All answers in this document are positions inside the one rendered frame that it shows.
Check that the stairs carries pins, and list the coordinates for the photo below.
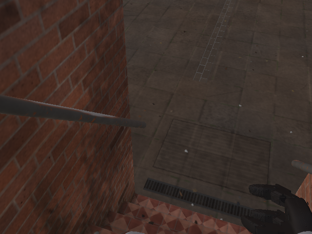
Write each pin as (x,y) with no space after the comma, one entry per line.
(151,216)

